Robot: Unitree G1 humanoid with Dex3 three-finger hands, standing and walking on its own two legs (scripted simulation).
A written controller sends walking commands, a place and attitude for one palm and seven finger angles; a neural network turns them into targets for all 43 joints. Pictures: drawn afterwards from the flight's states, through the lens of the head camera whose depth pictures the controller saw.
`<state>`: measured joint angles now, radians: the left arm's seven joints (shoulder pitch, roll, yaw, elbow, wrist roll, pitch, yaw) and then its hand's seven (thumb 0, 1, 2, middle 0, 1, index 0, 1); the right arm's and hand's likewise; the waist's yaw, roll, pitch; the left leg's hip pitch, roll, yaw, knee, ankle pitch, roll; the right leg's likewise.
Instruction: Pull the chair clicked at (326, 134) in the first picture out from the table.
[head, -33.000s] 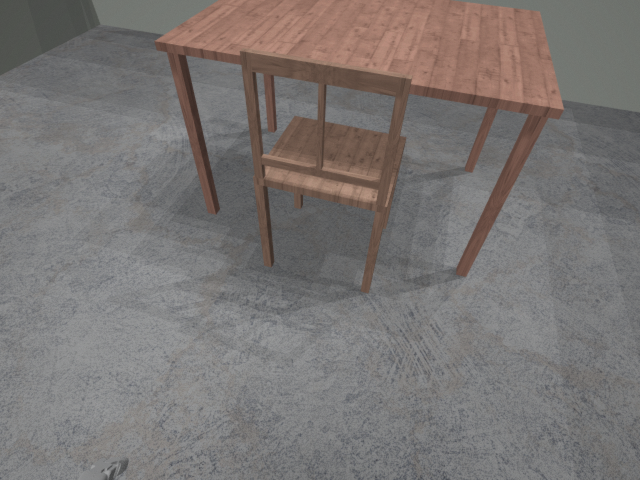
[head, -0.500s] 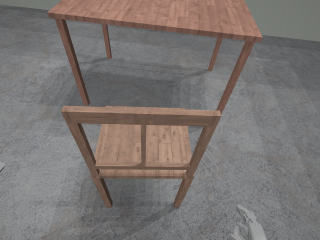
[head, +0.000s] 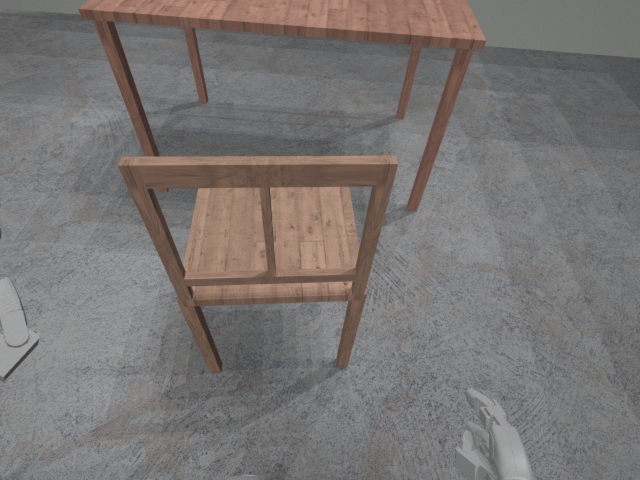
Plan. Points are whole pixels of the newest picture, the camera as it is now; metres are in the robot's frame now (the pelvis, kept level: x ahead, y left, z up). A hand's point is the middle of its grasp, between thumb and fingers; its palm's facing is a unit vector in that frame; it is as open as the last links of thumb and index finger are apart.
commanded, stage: stop stepping back and stand still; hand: left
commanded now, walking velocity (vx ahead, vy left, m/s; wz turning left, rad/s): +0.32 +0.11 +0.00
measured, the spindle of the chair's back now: (268, 234) +0.53 +0.14 -0.09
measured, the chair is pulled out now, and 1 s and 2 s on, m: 0.56 0.56 0.56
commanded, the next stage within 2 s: let the arm hang, fingers relaxed in 0.60 s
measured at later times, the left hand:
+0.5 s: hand out of the picture +0.11 +0.25 +0.19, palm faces +0.40 -0.77 -0.51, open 7.4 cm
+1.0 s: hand out of the picture +0.02 +0.11 -0.15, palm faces +0.10 -0.99 -0.08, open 7.0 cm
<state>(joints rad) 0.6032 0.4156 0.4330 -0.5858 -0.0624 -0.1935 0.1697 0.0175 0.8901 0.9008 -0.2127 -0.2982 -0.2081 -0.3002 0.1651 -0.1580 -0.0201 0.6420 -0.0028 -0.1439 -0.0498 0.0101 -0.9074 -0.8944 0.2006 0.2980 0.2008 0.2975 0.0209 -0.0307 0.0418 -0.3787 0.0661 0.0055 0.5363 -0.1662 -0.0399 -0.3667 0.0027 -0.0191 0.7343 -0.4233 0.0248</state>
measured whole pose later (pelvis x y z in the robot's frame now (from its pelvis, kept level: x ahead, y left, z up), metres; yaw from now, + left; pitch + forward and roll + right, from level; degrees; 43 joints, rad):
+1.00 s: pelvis -0.08 -0.04 +0.00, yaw +4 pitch +0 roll +0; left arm 0.28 0.11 0.02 0.70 0.00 0.01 0.01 -0.05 0.96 0.90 -0.21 -0.30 -0.20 -0.30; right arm 0.25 -0.16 0.00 0.86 -0.02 0.00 0.00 0.01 -0.91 -0.89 0.20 0.30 0.20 0.30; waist -0.03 -0.05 0.07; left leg -0.27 0.01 0.00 0.60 -0.34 -0.01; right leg -0.28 -0.01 -0.09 0.61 -0.34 -0.04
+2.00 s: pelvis -0.09 -0.03 +0.01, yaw +2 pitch -2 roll +0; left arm 0.33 0.10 0.00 1.10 0.01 0.00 0.04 0.01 0.91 0.90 -0.20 -0.30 -0.20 -0.30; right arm 0.37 -0.08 0.00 1.10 -0.02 0.00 -0.04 0.00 -0.91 -0.89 0.20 0.30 0.20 0.30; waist -0.01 0.02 0.04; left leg -0.18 0.02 0.02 0.45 -0.24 0.00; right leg -0.19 0.00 -0.07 0.44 -0.23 -0.03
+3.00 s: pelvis -0.08 -0.03 +0.01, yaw +3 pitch -2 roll +0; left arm 0.33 0.10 0.00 1.10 0.01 0.00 0.04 0.00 0.91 0.90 -0.20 -0.30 -0.20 -0.30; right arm 0.35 -0.09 0.00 1.12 -0.01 -0.01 -0.04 0.00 -0.91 -0.89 0.20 0.30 0.20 0.30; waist 0.00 0.01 0.06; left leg -0.16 0.01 0.01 0.43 -0.24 -0.01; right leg -0.17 0.00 -0.08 0.43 -0.24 -0.03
